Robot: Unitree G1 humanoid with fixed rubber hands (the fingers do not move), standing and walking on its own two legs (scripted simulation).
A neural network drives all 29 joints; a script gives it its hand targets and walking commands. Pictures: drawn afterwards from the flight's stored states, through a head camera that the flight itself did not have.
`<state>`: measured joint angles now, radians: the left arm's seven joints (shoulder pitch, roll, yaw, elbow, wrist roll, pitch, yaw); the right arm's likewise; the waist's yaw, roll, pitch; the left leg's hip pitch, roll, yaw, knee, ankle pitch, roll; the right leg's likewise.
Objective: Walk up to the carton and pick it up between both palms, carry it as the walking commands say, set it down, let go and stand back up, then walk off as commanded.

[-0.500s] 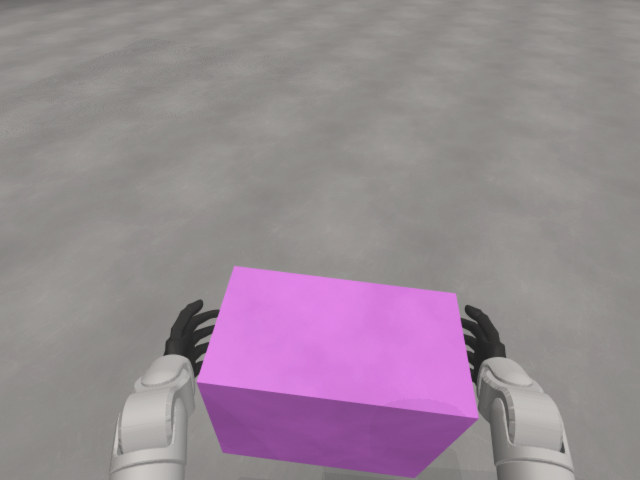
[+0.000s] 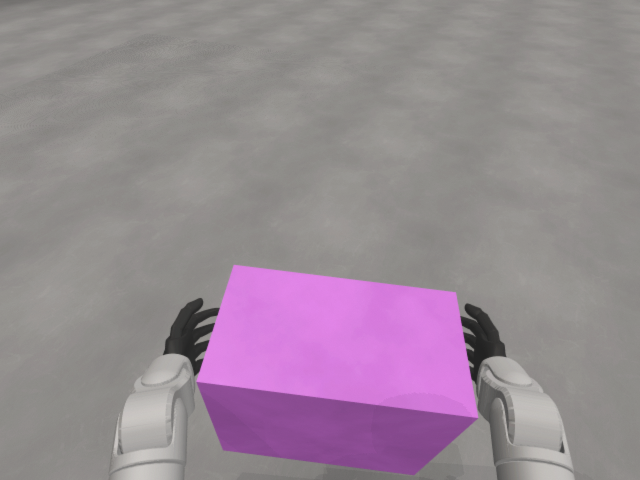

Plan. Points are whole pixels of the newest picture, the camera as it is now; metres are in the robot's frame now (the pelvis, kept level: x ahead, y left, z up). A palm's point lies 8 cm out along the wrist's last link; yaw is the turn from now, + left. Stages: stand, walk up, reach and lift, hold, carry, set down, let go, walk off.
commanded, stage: carry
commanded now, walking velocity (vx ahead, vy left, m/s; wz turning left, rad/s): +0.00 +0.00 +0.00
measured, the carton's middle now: (330, 377) +0.28 +0.01 -0.03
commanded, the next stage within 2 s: hold in 0.56 s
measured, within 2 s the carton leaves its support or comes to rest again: neither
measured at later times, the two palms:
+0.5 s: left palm (182, 366) +0.25 +0.19 +0.04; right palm (489, 371) +0.26 -0.19 +0.03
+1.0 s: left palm (184, 363) +0.25 +0.18 +0.05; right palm (492, 365) +0.26 -0.19 +0.04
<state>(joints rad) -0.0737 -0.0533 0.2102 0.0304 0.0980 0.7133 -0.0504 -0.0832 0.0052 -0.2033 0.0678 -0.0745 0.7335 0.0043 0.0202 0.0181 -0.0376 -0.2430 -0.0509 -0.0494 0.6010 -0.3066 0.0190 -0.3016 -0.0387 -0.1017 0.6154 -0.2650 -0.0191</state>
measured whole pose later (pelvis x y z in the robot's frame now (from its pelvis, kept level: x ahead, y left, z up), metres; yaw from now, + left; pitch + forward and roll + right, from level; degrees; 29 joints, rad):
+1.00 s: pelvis -0.01 +0.00 +0.01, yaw +0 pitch -2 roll +1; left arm -0.08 -0.02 0.18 0.04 0.11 0.71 -0.06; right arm -0.11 0.01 -0.20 0.08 -0.09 0.75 0.00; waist 0.02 0.01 -0.03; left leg -0.24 -0.04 -0.05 0.52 -0.25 0.01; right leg -0.30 -0.03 -0.10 0.54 -0.21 -0.03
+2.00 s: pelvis +0.01 +0.01 -0.02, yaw -1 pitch +16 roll -1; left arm -0.21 -0.09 0.30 0.32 0.18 0.19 -0.06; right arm -0.25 0.03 -0.35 0.43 -0.18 0.18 0.08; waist 0.02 0.02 0.08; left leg -0.68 -0.03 -0.05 0.76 -0.34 0.01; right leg -0.71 0.00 -0.08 0.68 -0.25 -0.03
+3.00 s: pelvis -0.04 +0.01 -0.17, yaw -4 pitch +40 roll -2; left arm -0.66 0.03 0.37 0.51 0.06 0.24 -0.02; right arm -0.72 -0.07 -0.39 0.58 -0.11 0.26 0.01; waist 0.02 0.05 -0.11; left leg -1.63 -0.03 -0.05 1.48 -0.55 0.00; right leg -1.67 0.00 -0.08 1.40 -0.43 -0.03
